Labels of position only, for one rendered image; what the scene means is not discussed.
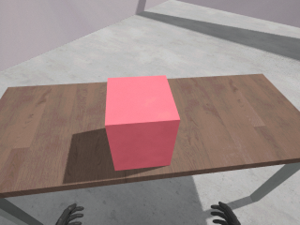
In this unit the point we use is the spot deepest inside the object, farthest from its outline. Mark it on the carton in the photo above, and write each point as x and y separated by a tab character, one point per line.
141	121

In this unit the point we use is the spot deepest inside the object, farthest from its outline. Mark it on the robot right hand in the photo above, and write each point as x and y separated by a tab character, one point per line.
228	214

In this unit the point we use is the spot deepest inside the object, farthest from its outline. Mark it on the robot left hand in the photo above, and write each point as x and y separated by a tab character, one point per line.
66	217

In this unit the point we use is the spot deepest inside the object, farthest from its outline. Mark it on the table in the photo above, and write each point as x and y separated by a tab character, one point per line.
53	137

